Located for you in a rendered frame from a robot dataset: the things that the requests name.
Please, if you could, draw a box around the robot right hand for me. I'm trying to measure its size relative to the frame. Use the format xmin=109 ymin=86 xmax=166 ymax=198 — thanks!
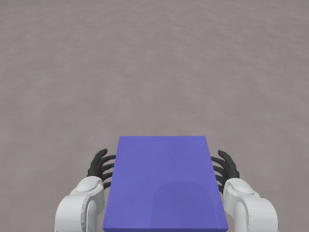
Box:
xmin=211 ymin=150 xmax=239 ymax=194

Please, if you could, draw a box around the robot left hand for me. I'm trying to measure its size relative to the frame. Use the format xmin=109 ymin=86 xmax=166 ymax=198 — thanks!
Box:
xmin=87 ymin=148 xmax=116 ymax=189

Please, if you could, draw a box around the carton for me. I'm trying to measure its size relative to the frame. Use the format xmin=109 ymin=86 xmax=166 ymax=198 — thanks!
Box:
xmin=102 ymin=135 xmax=229 ymax=232

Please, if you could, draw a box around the robot right forearm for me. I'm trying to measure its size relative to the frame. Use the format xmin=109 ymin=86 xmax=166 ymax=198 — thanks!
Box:
xmin=223 ymin=178 xmax=279 ymax=232

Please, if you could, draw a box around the robot left forearm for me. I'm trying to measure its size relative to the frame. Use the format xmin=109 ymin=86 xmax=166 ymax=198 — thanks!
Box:
xmin=54 ymin=176 xmax=105 ymax=232

